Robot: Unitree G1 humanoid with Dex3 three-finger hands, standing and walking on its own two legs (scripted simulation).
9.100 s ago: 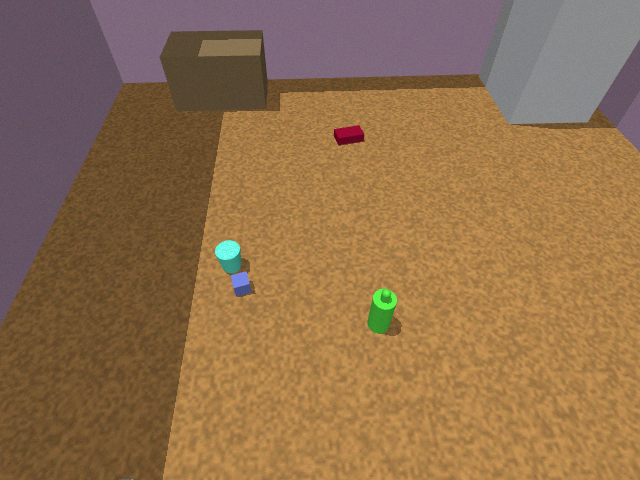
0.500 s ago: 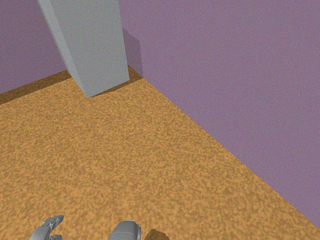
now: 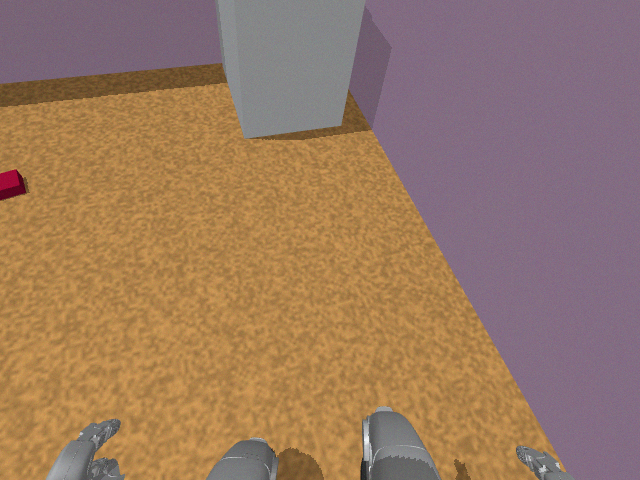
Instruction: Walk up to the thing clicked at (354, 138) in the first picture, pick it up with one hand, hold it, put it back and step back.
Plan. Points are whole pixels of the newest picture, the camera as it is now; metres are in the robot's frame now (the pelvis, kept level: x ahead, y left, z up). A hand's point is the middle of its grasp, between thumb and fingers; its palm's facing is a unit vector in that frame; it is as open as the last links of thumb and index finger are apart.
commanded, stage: walk up
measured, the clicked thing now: out of the picture +1.03 +1.12 -0.74
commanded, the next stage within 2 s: stand in 1.78 s
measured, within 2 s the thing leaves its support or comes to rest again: neither
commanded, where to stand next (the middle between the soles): +0.03 -0.01 m, yaw +40 degrees
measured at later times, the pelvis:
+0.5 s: pelvis -0.04 -0.07 +0.00, yaw +22 degrees
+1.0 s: pelvis -0.04 -0.04 -0.01, yaw +35 degrees
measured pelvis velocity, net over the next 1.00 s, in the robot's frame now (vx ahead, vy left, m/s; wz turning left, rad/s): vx -0.04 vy -0.04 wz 0.61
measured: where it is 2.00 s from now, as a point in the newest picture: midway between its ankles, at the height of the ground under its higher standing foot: outside the picture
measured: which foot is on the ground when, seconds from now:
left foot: down 0.00-0.18, up 0.20-0.56, down 0.58-1.00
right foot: up 0.00-0.14, down 0.16-0.60, up 0.62-0.94, down 0.96-1.00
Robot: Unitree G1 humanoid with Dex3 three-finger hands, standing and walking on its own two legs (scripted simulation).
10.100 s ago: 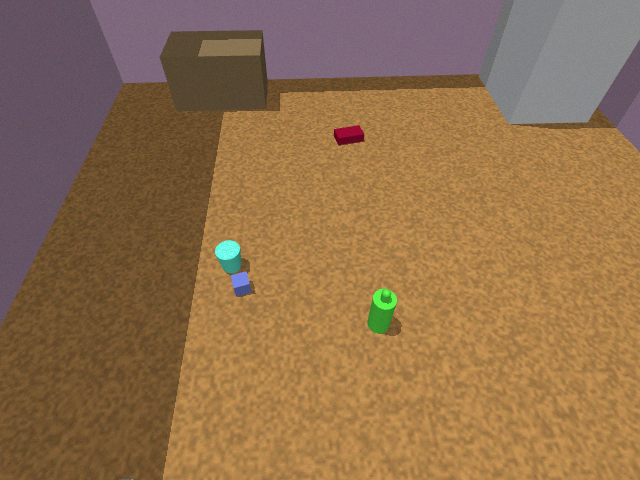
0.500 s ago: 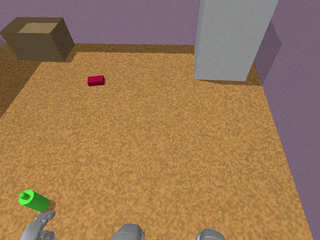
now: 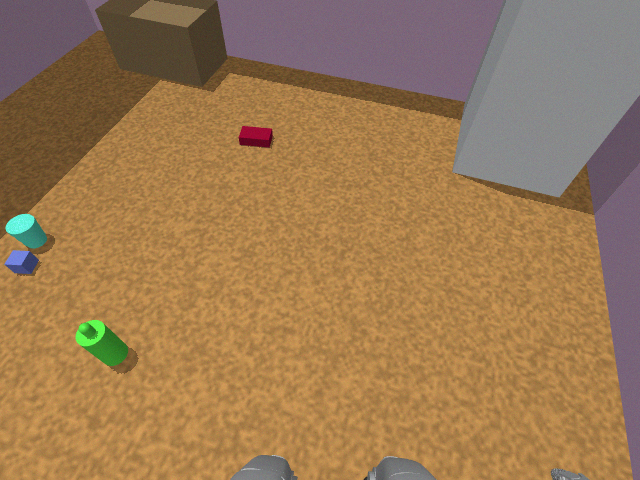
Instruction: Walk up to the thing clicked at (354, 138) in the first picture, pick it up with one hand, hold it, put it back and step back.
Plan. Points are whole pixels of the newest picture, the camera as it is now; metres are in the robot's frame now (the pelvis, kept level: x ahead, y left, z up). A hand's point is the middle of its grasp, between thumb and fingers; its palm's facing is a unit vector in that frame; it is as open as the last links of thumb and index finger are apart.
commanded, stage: walk up
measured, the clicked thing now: (256, 136) +1.54 +0.34 -0.73
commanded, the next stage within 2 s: stand in 0.78 s
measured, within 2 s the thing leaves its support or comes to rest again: neither
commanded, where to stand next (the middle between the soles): +0.08 -0.02 m, yaw +5 degrees
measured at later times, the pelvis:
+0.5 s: pelvis +0.01 +0.00 +0.01, yaw +7 degrees
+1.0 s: pelvis +0.01 -0.02 +0.03, yaw +7 degrees
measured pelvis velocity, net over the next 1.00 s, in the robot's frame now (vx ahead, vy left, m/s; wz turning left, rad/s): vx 0.01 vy -0.02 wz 0.12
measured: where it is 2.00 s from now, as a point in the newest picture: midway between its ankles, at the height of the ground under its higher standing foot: outside the picture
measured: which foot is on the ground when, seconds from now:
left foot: down 0.00-1.00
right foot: down 0.00-1.00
